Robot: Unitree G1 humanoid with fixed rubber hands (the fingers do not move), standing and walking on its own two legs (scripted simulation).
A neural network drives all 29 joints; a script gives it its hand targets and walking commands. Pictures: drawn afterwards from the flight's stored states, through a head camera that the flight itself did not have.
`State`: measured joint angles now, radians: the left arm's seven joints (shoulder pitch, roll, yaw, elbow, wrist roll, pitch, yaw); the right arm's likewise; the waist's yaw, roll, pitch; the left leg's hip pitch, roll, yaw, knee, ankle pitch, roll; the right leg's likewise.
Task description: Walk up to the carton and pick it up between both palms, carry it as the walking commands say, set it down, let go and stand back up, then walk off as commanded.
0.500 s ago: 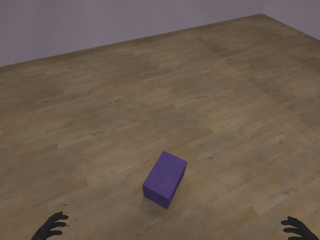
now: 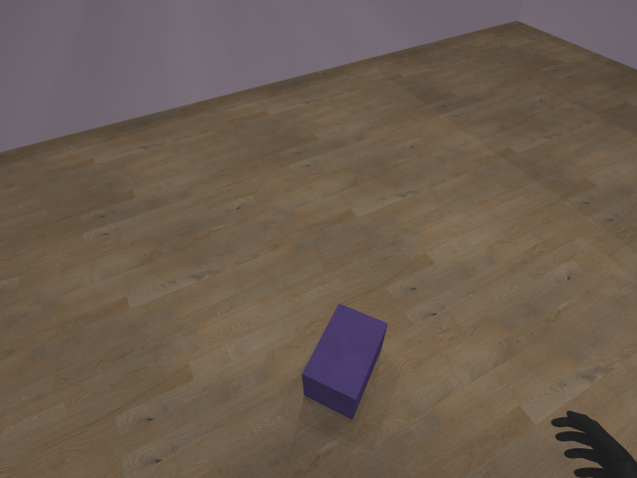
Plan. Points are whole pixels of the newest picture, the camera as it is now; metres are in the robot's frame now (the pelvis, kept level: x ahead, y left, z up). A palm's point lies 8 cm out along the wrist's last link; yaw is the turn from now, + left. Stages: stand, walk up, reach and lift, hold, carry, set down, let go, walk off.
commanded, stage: walk up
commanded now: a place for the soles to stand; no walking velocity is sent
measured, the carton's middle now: (345, 359) +0.57 -0.05 -0.67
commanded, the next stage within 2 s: none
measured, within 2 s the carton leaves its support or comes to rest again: neither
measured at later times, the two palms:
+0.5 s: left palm (54, 404) +0.24 +0.39 -0.06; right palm (553, 467) +0.16 -0.26 -0.07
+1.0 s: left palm (78, 328) +0.36 +0.41 -0.07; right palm out of the picture +0.13 -0.20 -0.06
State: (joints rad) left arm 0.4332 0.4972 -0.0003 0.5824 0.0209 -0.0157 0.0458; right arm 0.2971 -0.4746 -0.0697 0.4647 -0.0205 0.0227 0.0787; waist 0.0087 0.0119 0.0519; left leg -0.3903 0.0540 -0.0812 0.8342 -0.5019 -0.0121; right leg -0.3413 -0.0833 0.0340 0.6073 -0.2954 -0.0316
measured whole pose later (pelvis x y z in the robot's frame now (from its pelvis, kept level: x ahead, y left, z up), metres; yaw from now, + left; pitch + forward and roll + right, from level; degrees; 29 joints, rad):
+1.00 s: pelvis +0.14 +0.15 -0.01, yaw -21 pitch -4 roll -2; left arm 0.33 0.51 0.00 0.55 0.01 0.01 0.01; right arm 0.35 -0.48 -0.07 0.48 -0.03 0.02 0.01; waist -0.01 0.03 0.07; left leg -0.37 0.09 0.09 0.82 -0.38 0.01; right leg -0.36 0.00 0.04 0.78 -0.37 0.01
